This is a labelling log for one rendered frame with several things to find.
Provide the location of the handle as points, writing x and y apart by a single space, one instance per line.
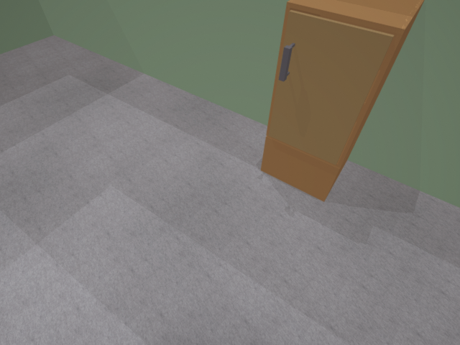
285 62

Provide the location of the cupboard door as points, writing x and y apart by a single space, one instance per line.
332 68

